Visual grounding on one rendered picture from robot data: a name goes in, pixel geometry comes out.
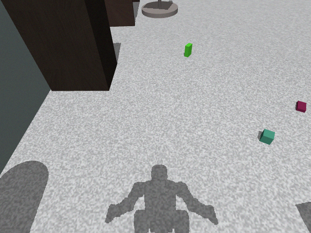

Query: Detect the office chair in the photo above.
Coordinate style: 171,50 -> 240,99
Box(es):
141,0 -> 178,18

